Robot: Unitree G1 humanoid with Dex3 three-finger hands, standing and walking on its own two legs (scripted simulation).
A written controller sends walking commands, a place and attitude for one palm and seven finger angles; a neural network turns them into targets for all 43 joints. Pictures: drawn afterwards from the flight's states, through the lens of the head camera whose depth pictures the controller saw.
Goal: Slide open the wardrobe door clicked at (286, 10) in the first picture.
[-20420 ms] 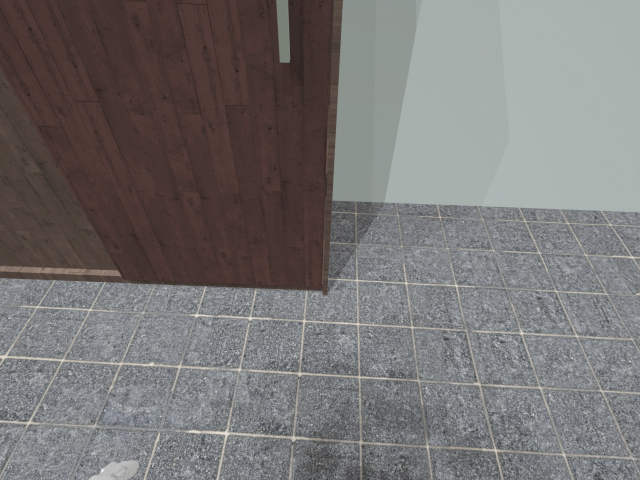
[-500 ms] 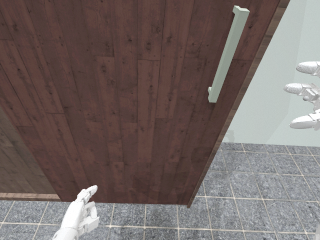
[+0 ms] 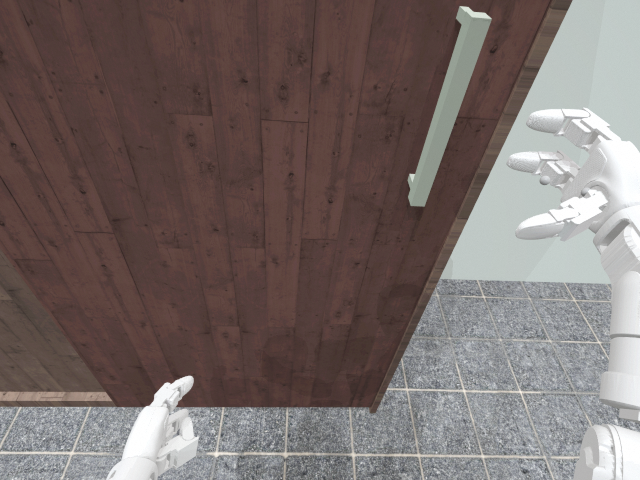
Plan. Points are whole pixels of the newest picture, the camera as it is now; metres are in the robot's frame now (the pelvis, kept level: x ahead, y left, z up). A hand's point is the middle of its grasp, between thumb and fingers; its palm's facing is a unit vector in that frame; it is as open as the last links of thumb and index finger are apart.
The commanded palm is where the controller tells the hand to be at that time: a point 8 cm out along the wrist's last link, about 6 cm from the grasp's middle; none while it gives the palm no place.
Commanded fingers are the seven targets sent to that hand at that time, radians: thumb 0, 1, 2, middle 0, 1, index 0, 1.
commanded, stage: move the hooked fingers beside the handle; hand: right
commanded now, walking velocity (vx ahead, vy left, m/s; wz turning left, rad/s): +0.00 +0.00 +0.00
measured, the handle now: (438, 117) +0.48 -0.11 +0.26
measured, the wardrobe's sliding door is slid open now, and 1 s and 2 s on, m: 0.00 0.00 0.00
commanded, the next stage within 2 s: none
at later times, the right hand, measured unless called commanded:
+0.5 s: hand (492, 150) +0.43 -0.17 +0.24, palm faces +0.00 +1.00 -0.04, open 14.0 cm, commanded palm +0.41 -0.23 +0.25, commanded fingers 0.00 0.50 -0.30 0.30 1.20 0.30 1.20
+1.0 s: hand (489, 150) +0.43 -0.17 +0.25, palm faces -0.02 +1.00 -0.04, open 14.0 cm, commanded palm +0.40 -0.22 +0.25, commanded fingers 0.00 0.50 -0.30 0.30 1.20 0.30 1.20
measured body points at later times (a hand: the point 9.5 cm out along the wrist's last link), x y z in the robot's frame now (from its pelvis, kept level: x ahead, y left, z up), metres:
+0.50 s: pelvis +0.00 +0.00 +0.00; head +0.00 +0.02 +0.45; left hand +0.13 +0.25 -0.10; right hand +0.43 -0.23 +0.25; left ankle +0.02 +0.11 -0.74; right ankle -0.06 -0.10 -0.74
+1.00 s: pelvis -0.01 +0.00 +0.00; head -0.01 +0.03 +0.45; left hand +0.12 +0.26 -0.10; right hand +0.42 -0.22 +0.25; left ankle +0.02 +0.11 -0.74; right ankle -0.06 -0.10 -0.74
